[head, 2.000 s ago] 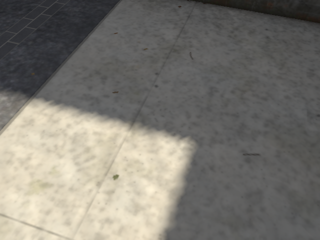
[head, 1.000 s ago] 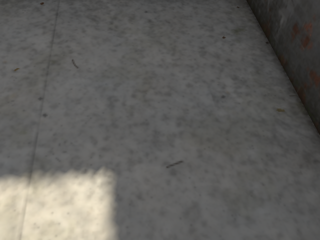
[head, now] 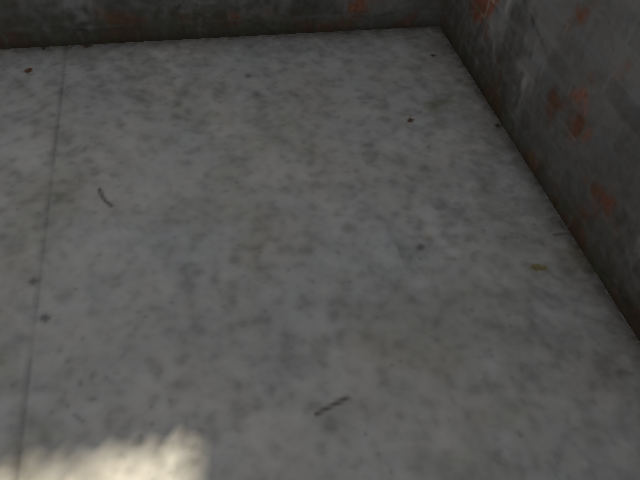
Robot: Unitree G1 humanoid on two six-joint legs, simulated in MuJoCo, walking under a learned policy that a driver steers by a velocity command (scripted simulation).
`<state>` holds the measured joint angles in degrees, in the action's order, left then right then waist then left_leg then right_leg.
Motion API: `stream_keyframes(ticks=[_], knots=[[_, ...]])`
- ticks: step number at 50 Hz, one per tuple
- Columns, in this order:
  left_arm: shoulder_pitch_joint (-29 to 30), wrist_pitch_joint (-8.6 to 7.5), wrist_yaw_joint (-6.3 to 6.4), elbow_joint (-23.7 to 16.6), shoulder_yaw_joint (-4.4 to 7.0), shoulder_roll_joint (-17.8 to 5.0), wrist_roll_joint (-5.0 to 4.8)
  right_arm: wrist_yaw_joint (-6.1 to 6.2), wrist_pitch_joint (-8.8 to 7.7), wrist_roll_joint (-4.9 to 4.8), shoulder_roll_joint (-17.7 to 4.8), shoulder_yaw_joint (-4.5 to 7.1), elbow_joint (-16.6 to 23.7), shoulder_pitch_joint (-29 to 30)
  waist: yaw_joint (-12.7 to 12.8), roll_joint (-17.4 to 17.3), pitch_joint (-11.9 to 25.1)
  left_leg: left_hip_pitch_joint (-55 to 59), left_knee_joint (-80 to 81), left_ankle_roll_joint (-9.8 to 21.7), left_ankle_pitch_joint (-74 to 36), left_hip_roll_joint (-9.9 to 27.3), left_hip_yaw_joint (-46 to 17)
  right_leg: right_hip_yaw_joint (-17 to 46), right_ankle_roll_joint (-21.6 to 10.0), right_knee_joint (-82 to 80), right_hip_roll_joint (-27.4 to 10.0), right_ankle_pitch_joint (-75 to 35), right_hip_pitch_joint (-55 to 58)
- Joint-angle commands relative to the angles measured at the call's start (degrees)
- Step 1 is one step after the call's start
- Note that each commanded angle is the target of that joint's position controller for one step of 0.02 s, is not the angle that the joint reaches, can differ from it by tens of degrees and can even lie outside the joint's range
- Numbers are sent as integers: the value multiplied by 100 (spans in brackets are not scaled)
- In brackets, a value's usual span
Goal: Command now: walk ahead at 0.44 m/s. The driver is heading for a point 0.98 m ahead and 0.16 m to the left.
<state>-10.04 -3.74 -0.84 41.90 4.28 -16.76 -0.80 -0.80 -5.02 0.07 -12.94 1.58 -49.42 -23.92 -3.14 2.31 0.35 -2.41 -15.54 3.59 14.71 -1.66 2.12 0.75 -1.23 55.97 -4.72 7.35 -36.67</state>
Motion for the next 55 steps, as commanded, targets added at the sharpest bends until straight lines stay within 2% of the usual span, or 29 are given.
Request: stream_keyframes(ticks=[1,5,8,11,12,13,14,15,16,17,18,19,20,22,24,29,34,37,38,39,40,41,42,43,44,45,46,49,55], knots=[[792,-97,-47,-587,-45,-47,2,94,-9,-15,-949,204,273,-23,-33,-642,-447,142,780,618,-2188,1181,-749,-132,133,-994,0,-767,-676],[1538,-166,-177,-825,-110,7,-55,144,25,-59,-1045,221,165,-323,-241,-677,-693,116,900,627,-1899,1258,-595,-293,96,-2122,195,-1340,-253],[1832,-228,-277,-970,-110,-72,-80,147,80,-103,-1089,256,77,-411,-187,-716,-791,643,656,640,-2373,1528,-621,-258,-114,-2511,268,-1030,-302],[1315,-243,-281,-888,15,-387,-46,191,146,-95,-1295,338,87,-294,257,-990,-208,1118,-305,492,-4888,1597,-538,-467,-441,-2622,631,-390,645],[541,-225,-229,-682,127,-600,-47,203,195,-75,-1322,344,107,-191,701,-1041,313,1026,-1219,393,-5770,1454,-381,-609,-628,-2740,815,-427,1674],[-505,-194,-144,-407,229,-843,-28,220,205,-41,-1265,309,184,-85,1186,-1001,968,72,-2485,221,-5362,1271,-307,-256,-877,-2597,481,-691,3430],[-1427,-161,-73,-243,354,-1394,141,186,138,49,-680,143,379,-555,1112,202,2065,-2135,-4800,-88,-2519,520,-147,1973,-1617,-2404,-1109,-283,5953],[-1521,-165,-99,-114,253,-1083,64,117,1,-47,-441,33,233,-867,960,1145,2881,-3284,-6166,-197,1692,-233,-914,4336,-2134,-3467,-1897,763,6655],[-1113,-130,-70,-126,154,-752,8,71,-108,-239,-1075,222,425,-165,1033,743,1853,-3938,-6522,-134,1502,158,-1123,3773,-1784,-3817,-1619,1376,5870],[-686,-112,-45,-156,94,-592,-5,60,-163,-313,-1132,222,632,413,885,368,960,-4034,-6326,-81,1004,456,-863,2848,-1553,-3980,-1401,1194,4830],[-346,-135,-66,-138,49,-484,38,85,-173,-231,-1022,210,689,660,629,-151,407,-3851,-5912,-98,579,712,-716,2272,-1428,-4217,-1168,634,3828],[-122,-185,-88,-157,9,-339,105,113,-117,-134,-996,253,659,606,389,-104,219,-3498,-5581,-117,300,909,-735,1834,-1336,-4383,-929,200,3208],[-11,-216,-102,-132,10,-316,136,111,-40,-117,-884,241,601,385,211,51,169,-3186,-5462,-157,165,1005,-755,1612,-1349,-4575,-815,70,2795],[-17,-303,-122,-5,26,-358,77,139,87,-98,-699,208,571,256,71,116,44,-3055,-5153,-274,82,1093,-682,1228,-1440,-4837,-741,-215,2330],[-91,-349,-81,131,62,-489,102,162,144,-77,-697,199,691,566,88,92,-178,-3381,-4714,-411,-368,1164,-662,784,-1429,-5013,-727,-491,2192],[-418,-322,17,336,84,-696,100,52,66,-99,-572,130,945,1539,488,-35,-329,-3377,-2852,-372,-2088,953,-452,-187,-1060,-5014,-488,-938,2491],[-889,-166,45,591,124,-867,26,-133,55,-145,-562,98,1370,2312,818,-99,-498,-3871,-2000,-157,-1880,767,-363,-373,-926,-4739,-943,-994,3789],[-789,-16,101,589,168,-996,-11,-246,70,-113,-695,156,1573,2265,641,52,-349,-3656,-1845,90,-955,507,-57,-562,-719,-4055,-1091,-2497,4342],[-699,32,134,546,193,-1089,-14,-252,89,-102,-827,227,1563,1976,455,175,-90,-3165,-1865,199,-647,292,147,-676,-631,-3535,-1056,-3581,4393],[-592,95,173,503,197,-1116,-6,-241,107,-103,-1029,357,1426,1275,44,170,329,-2219,-1682,346,-674,23,326,-884,-494,-2557,-912,-4357,4242],[-628,109,226,428,135,-983,38,-170,133,-123,-1400,553,1201,317,-384,-42,866,-673,-1578,573,-950,-11,54,-1047,-280,-1174,-663,-3990,3419],[-1043,-11,202,136,-54,-456,157,-76,165,-88,-2112,744,1164,-238,-280,-1224,1572,1577,-1471,1434,-562,1405,-2529,-1100,90,1079,67,-1306,1043],[-1001,-239,98,77,-155,-328,187,-102,123,-131,-1961,652,1284,-229,-167,-1604,2317,2563,-411,2095,-124,2164,-5089,80,204,2263,902,2492,-346],[-516,-389,-3,-38,-31,-780,-43,-105,106,-72,-1541,528,1290,-159,-365,-1163,1911,2411,-282,1752,101,2001,-4446,616,68,2521,500,2205,-956],[-184,-467,-28,-147,-65,-755,-115,-85,98,-69,-1346,479,1315,111,-265,-799,1202,1618,-288,1527,-250,1768,-3579,492,-25,2214,255,1753,-1043],[-73,-487,10,-166,-71,-688,-12,-77,106,-66,-1238,445,1388,497,-13,-283,725,714,-225,1370,-804,1541,-2976,427,-23,1650,30,1393,-818],[-71,-433,49,-149,-16,-750,84,-69,104,-26,-1062,382,1485,781,193,-285,484,43,-90,1276,-1398,1351,-2565,419,12,1214,-136,1171,-404],[-266,-234,70,-166,-14,-599,169,-14,79,-34,-1099,392,1569,952,457,-475,341,-812,198,1377,-2123,1125,-2154,323,269,665,-148,870,65],[929,-223,55,-480,-137,-297,145,163,142,-113,-1298,463,1362,515,61,-677,41,-1264,136,955,-1552,637,-1583,197,513,-1815,272,-1060,443]])
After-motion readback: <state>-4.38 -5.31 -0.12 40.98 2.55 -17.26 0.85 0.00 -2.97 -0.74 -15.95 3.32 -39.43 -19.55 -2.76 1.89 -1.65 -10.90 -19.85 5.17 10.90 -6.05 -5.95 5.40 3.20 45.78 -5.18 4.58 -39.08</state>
